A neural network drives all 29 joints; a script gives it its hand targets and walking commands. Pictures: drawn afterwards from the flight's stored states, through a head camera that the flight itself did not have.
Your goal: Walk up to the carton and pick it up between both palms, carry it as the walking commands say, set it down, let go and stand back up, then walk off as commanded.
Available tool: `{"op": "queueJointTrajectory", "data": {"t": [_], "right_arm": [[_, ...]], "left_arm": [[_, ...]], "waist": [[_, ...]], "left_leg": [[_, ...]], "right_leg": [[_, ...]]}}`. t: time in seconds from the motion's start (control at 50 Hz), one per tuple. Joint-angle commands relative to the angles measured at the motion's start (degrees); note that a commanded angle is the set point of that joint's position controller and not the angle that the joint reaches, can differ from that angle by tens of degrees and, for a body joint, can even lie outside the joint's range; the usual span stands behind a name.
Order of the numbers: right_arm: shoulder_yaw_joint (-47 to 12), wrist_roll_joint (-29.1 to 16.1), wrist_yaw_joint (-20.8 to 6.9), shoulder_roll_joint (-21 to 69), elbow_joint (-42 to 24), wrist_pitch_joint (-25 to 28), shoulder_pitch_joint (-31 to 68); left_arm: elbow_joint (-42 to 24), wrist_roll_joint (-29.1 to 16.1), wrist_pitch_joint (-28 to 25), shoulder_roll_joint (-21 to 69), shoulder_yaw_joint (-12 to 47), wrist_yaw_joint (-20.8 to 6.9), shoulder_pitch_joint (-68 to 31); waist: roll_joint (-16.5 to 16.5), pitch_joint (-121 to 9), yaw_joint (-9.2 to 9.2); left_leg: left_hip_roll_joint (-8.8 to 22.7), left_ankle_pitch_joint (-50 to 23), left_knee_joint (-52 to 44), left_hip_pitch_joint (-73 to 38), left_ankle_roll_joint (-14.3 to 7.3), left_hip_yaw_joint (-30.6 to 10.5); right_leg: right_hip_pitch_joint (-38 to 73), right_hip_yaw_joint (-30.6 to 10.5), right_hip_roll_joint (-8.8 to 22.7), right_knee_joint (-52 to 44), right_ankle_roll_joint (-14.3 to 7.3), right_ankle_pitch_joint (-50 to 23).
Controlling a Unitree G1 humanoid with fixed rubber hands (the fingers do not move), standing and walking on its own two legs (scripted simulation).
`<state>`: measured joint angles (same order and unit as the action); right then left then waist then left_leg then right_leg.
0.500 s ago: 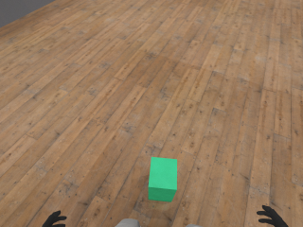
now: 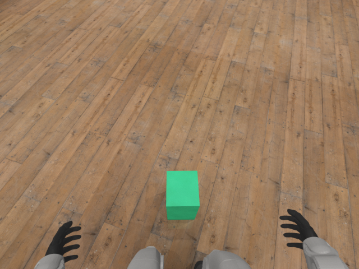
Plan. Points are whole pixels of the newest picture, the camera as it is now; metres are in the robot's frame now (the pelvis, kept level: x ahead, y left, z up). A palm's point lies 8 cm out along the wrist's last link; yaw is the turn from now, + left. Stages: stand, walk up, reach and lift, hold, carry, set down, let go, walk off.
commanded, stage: reach and lift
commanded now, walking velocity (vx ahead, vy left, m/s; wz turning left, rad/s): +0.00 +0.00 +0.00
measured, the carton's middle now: (181, 196) +0.43 +0.00 -0.61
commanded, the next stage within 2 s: none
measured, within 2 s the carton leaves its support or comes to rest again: neither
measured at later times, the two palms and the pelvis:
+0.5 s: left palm (94, 226) +0.21 +0.25 -0.15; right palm (274, 204) +0.27 -0.24 -0.14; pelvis -0.04 +0.00 -0.05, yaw -1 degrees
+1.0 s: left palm (128, 179) +0.36 +0.19 -0.20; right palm (248, 173) +0.38 -0.20 -0.19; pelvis -0.07 +0.00 -0.09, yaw -1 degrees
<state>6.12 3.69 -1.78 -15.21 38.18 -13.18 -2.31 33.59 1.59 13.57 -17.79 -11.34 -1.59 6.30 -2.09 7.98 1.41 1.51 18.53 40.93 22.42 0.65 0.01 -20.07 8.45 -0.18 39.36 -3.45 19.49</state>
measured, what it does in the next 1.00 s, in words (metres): lowers itself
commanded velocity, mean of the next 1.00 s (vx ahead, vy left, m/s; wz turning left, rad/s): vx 0.00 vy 0.00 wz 0.00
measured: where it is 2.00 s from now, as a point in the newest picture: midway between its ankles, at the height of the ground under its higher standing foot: outside the picture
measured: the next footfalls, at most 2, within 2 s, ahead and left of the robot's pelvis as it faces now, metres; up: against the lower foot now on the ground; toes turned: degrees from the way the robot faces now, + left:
none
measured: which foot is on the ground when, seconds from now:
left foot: down 0.00-1.00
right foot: down 0.00-1.00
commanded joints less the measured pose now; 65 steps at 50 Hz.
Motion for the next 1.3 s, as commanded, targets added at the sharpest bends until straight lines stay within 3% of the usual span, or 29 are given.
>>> {"op": "queueJointTrajectory", "data": {"t": [0.0, 0.08, 0.14, 0.2, 0.24, 0.34, 0.38, 0.52, 0.66, 0.92, 1.04, 1.18, 1.28], "right_arm": [[5.30, 1.50, -0.46, -14.98, -10.27, -2.06, 4.04], [3.01, 1.24, -1.48, -14.36, -15.38, -0.47, 8.75], [1.76, 0.60, -1.86, -12.31, -17.97, 0.00, 14.51], [1.36, -0.13, -1.61, -11.29, -17.63, -1.09, 21.08], [1.97, -0.24, -0.93, -11.13, -17.09, -1.70, 22.63], [4.54, 1.28, 1.02, -10.93, -13.22, -3.05, 20.74], [5.01, 1.67, 1.43, -10.64, -11.78, -3.55, 20.87], [4.19, -0.33, 1.57, -8.71, -10.12, -4.05, 37.92], [3.27, -2.56, 2.95, -7.88, -7.07, -5.86, 53.14], [4.52, -4.89, 5.65, -6.47, -2.26, -0.61, 73.23], [5.72, -5.44, 6.33, -6.58, -0.75, 2.57, 78.01], [9.36, -4.35, 4.31, -7.17, 1.28, 6.32, 79.40], [10.77, -2.31, 2.10, -4.77, 2.66, 8.45, 76.09]], "left_arm": [[-7.14, 3.25, 1.98, -7.35, -5.60, 1.15, 0.26], [-6.09, 2.59, 0.39, -2.85, -6.69, 0.97, -0.16], [-7.61, 0.34, -0.85, -1.38, -6.23, 0.53, -5.16], [-9.55, -1.43, -0.61, -1.60, -5.49, 0.84, -12.11], [-11.65, -1.89, -0.61, -2.35, -5.20, 1.31, -14.73], [-13.61, -2.38, 0.18, -2.92, -3.37, 2.07, -16.07], [-13.47, -3.09, 0.75, -2.37, -2.20, 2.33, -17.19], [-13.62, -4.44, 1.70, -0.20, -0.99, 3.14, -32.87], [-8.35, -4.10, 3.14, -0.96, -2.26, 4.14, -46.07], [-1.30, -3.95, -1.65, 0.34, -4.18, 7.15, -66.44], [-2.03, -4.37, -4.17, 1.59, -3.15, 8.96, -72.51], [-2.04, -4.73, -6.65, 5.52, -1.73, 10.27, -76.26], [-0.95, -2.14, -8.71, 9.64, -1.89, 9.97, -73.29]], "waist": [[8.63, -14.58, 2.09], [5.37, -20.16, 5.00], [-0.40, -20.05, 4.17], [-3.44, -22.62, 2.98], [-4.27, -27.38, 2.60], [-3.05, -38.88, 0.59], [-2.20, -40.85, -0.15], [2.11, -37.26, 0.68], [0.42, -45.34, 0.88], [-2.73, -63.86, 1.53], [-2.22, -74.68, 0.95], [0.73, -78.31, -1.18], [1.30, -78.29, -1.99]], "left_leg": [[-1.77, -7.10, -10.57, 4.37, -0.32, 1.15], [-2.53, -11.96, -4.20, 6.78, 0.11, 1.45], [-3.06, -9.54, 0.49, 12.06, 0.16, 1.37], [-3.07, -6.46, 3.49, 14.99, 0.00, 1.10], [-3.36, -8.29, 5.15, 14.80, -0.02, 0.98], [-4.43, -14.72, 8.61, 16.40, 0.23, 0.36], [-4.65, -15.09, 9.46, 17.72, 0.30, 0.22], [-4.11, -3.34, 10.09, 26.97, 0.18, 1.40], [-3.76, 1.53, 11.67, 35.69, -0.57, 2.75], [-5.90, -3.08, 16.06, 43.62, -0.53, 3.00], [-7.12, -9.46, 18.91, 42.92, -0.84, 2.13], [-7.37, -16.56, 18.69, 34.69, -0.37, 0.15], [-7.03, -22.32, 18.35, 29.03, -0.08, -1.37]], "right_leg": [[9.74, -7.73, -2.14, -3.40, 2.58, -8.25], [7.98, -9.53, -2.10, 0.78, 1.72, -9.01], [3.28, -10.37, -1.41, 3.53, 2.49, -6.68], [0.19, -10.98, -0.69, 5.90, 2.89, -4.74], [0.26, -11.22, -0.34, 7.64, 2.89, -7.74], [1.66, -11.99, -0.34, 11.72, 2.87, -20.06], [0.48, -12.30, -0.64, 12.50, 2.75, -21.63], [-8.08, -13.43, -0.52, 12.00, 2.32, -8.22], [-4.08, -14.98, 0.14, 12.79, 2.81, -3.37], [-3.13, -16.23, -0.67, 17.76, 2.65, -11.06], [-3.09, -15.88, -1.74, 21.76, 2.55, -22.01], [-14.11, -12.34, -2.92, 21.71, 2.01, -27.70], [-20.46, -10.77, -3.50, 20.88, 1.69, -29.35]]}}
